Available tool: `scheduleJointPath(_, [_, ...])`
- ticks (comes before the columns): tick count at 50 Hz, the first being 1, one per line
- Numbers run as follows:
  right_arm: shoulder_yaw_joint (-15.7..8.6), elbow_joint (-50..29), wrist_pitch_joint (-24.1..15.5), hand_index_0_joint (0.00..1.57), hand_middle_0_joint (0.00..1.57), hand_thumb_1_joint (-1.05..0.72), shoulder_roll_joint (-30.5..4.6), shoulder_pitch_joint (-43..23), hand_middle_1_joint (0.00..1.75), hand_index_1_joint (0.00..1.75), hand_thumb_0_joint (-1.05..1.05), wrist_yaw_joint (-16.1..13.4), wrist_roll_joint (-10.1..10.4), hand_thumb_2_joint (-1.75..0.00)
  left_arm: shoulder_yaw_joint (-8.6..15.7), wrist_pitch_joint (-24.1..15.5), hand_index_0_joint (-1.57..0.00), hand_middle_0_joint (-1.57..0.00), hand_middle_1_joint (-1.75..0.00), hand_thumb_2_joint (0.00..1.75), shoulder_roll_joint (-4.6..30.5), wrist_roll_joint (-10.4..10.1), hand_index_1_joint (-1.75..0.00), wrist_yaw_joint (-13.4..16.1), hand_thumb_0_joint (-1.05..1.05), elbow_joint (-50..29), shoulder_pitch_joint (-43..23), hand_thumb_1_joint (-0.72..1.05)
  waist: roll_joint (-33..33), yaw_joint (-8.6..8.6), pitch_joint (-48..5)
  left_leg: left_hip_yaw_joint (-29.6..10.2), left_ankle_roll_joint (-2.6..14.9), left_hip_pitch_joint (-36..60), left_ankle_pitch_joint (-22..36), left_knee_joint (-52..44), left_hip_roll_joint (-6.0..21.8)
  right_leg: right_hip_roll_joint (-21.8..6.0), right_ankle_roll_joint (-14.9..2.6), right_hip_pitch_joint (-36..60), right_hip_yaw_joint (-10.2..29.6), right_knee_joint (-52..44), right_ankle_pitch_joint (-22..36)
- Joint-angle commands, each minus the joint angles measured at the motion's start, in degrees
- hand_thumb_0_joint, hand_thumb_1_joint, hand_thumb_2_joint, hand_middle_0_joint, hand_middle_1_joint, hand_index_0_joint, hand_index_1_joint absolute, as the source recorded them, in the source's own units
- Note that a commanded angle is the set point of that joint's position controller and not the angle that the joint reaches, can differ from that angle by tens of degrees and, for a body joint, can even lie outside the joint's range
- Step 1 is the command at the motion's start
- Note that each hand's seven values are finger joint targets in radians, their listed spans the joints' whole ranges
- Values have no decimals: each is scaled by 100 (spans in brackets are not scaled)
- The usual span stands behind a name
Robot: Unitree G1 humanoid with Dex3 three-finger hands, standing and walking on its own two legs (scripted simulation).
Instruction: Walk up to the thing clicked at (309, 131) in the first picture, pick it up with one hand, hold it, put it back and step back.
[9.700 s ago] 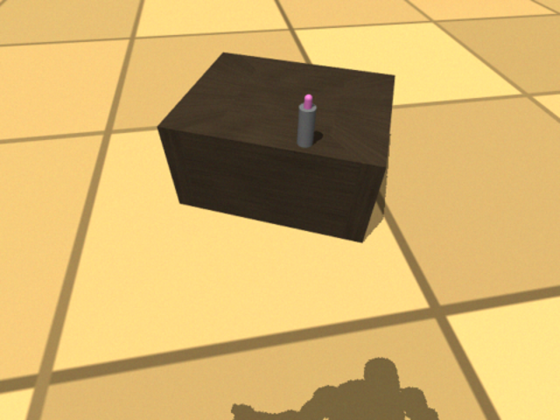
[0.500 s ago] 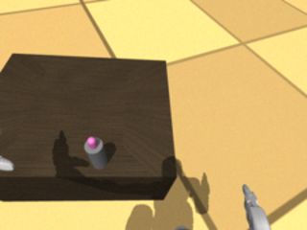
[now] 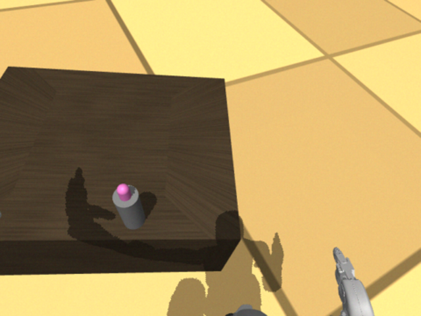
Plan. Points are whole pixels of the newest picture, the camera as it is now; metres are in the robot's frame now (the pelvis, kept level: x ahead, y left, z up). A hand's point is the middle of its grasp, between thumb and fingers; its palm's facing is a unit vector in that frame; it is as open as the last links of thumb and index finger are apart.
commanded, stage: go down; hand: left
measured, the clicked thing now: (129, 205) +0.42 +0.19 -0.19
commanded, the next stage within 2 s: approach in 0.04 s
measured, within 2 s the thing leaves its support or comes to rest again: neither
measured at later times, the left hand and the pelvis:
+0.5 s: hand (27, 183) +0.38 +0.34 +0.00, palm faces +0.14 -0.99 +0.06, open 17.5 cm; pelvis -0.01 +0.00 -0.04, yaw +0 degrees
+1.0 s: hand (112, 212) +0.41 +0.23 -0.21, palm faces +0.06 -1.00 +0.05, open 17.7 cm; pelvis -0.06 +0.00 -0.16, yaw -1 degrees
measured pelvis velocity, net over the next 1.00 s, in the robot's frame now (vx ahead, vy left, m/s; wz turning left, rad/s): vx -0.06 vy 0.00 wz -0.02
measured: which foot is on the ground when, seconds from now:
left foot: down 0.00-1.00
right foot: down 0.00-1.00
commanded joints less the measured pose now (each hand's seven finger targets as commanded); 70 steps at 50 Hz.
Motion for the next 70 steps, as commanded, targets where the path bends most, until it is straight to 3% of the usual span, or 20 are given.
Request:
scheduleJointPath(1, [-435,-947,-334,5,5,55,-964,-40,5,5,0,-57,-20,-5,380,-328,-6,-6,-3,6,2366,-187,-4,-55,0,-1212,-1866,-60,1243,90,-2071,-135,-128,898,2412,-647,-70,148,-316,1216,104,-168,1104])
scheduleJointPath(2, [-384,-905,-342,5,5,55,-897,-8,5,5,0,-51,-19,-5,430,-326,-6,-6,-3,5,2418,-186,-4,-39,0,-1151,-1776,-59,1261,112,-1978,-91,-112,776,2298,-639,-109,131,-313,1297,126,-172,1088])
scheduleJointPath(4, [-637,-809,-317,5,5,55,-1111,92,5,5,0,-78,-19,-5,418,-312,-6,-6,-4,6,2413,-186,-5,-44,0,-1139,-1798,-60,1335,52,-1973,-123,-142,822,2193,-664,-77,145,-331,1133,108,-149,951])
scheduleJointPath(6, [-444,-977,-348,5,5,55,-942,-10,5,5,0,-42,-18,-5,399,-299,-5,-6,-4,7,2323,-200,-5,-61,0,-1254,-1747,-57,1315,157,-2040,-116,-141,872,2281,-644,-79,154,-327,1187,96,-140,985])
scheduleJointPath(11, [-437,-801,-328,5,5,57,-902,30,5,5,0,-27,-6,-4,250,-364,-5,-6,-3,2,1896,-336,-4,-106,0,-904,-1741,-54,1013,15,-1628,-139,-116,501,2035,-576,-66,181,-325,873,84,-79,790])
scheduleJointPath(15, [-472,-929,-384,5,5,58,-908,-196,5,5,0,50,-13,-4,206,-794,-5,-5,-3,2,1488,-572,-4,-206,0,-759,-1681,-54,726,-90,-1455,-111,-63,-48,1502,-278,-103,177,-308,502,85,183,483])
scheduleJointPath(18, [-380,-1085,-428,5,5,58,-847,-31,5,5,0,147,-20,-4,344,-1235,-5,-5,-3,3,1285,-837,-4,-314,0,-799,-1748,-53,789,-213,-1909,-159,-94,-126,1959,158,-74,167,-299,206,67,572,790])
scheduleJointPath(21, [-649,-1492,-450,5,5,58,-1177,148,5,5,0,185,-52,-4,400,-1621,-5,-5,-4,2,1205,-964,-4,-383,0,-892,-1816,-56,845,-390,-2351,-210,-131,-112,2147,504,-48,178,-312,-143,65,909,893])
scheduleJointPath(24, [-606,-1525,-441,5,5,57,-1098,364,5,5,0,256,-95,-4,437,-1958,-5,-5,-5,3,992,-1060,-5,-377,0,-683,-1621,-59,792,-446,-2063,-213,-135,-698,1868,851,-84,159,-323,-634,75,1220,694])
scheduleJointPath(28, [-893,-2141,-456,5,5,56,-1338,497,5,5,0,338,-198,-5,764,-2419,-6,-6,-5,2,1420,-979,-6,-229,0,-1157,-1763,-61,1303,-453,-2697,-210,-181,-810,2016,1370,-123,129,-347,-950,107,1726,781])
scheduleJointPath(31, [-883,-2476,-472,5,5,54,-1288,486,5,5,0,407,-258,-5,813,-2714,-6,-7,-6,3,1255,-910,-7,-93,0,-1068,-1779,-61,1436,-506,-2835,-278,-218,-1184,1910,1690,-126,149,-367,-1325,85,2152,658])
scheduleJointPath(34, [-787,-2698,-466,5,5,53,-1176,587,5,5,0,459,-327,-5,663,-2877,-6,-7,-5,3,1079,-771,-6,32,0,-1141,-2011,-61,1883,-591,-3217,-281,-245,-1343,1757,1980,-137,145,-401,-1684,92,2509,510])
scheduleJointPath(39, [-1092,-3242,-488,5,5,52,-1421,625,5,5,0,501,-382,-5,411,-3032,-7,-7,-6,2,755,-561,-7,328,0,-1066,-2131,-61,2112,-809,-3538,-394,-296,-1645,1773,2437,-92,195,-462,-2431,-5,3093,360])
scheduleJointPath(46, [-1597,-4369,-526,5,5,54,-1624,1021,5,5,0,573,-324,-4,311,-3318,-8,-6,-8,0,633,-298,-6,877,0,-1153,-2404,-61,1839,-1170,-3490,-276,-129,-2725,211,2774,-203,161,-396,-2452,118,3418,-338])
scheduleJointPath(53, [-1613,-4888,-393,5,5,54,-1401,1432,5,5,0,669,-273,-4,183,-3244,-9,-7,-9,0,486,-35,-7,1390,0,-1743,-2640,-61,2237,-1136,-3761,-226,-140,-2777,67,2832,-264,116,-370,-2431,185,3547,-416])
scheduleJointPath(55, [-1668,-4918,-355,5,5,54,-1385,1434,5,5,0,668,-257,-4,21,-3121,-9,-7,-9,1,182,6,-7,1484,0,-1505,-2477,-61,2185,-1185,-3519,-238,-141,-2820,109,2853,-242,138,-383,-2609,160,3553,-386])
scheduleJointPath(57, [-1463,-4988,-302,5,5,54,-1241,1395,5,5,0,699,-259,-4,-30,-3082,-9,-7,-9,1,89,19,-6,1610,0,-1549,-2479,-61,2007,-1124,-3264,-236,-97,-3077,-161,2828,-253,127,-360,-2642,165,3505,-597])
scheduleJointPath(62, [-1577,-5004,-202,5,5,55,-1269,1334,5,5,0,719,-267,-4,-192,-3068,-9,-6,-8,1,-316,65,-5,1849,0,-1289,-2433,-60,1707,-1192,-3088,-237,-59,-3272,-168,2891,-254,145,-347,-2746,133,3503,-610])
scheduleJointPath(67, [-1652,-5278,-129,5,5,55,-1279,1305,5,5,0,750,-270,-4,-367,-3147,-9,-6,-8,1,-489,165,-5,2130,0,-1274,-2415,-61,1178,-1259,-3060,-171,61,-3779,-826,2878,-280,110,-236,-2320,333,3242,-1146])
scheduleJointPath(70, [-1653,-5317,-55,5,5,54,-1262,1447,5,5,0,761,-246,-4,-552,-3215,-10,-7,-8,1,-865,163,-5,2199,0,-1372,-2536,-61,1302,-1314,-3348,-261,-22,-3279,-280,2848,-271,158,-308,-2558,132,3434,-659])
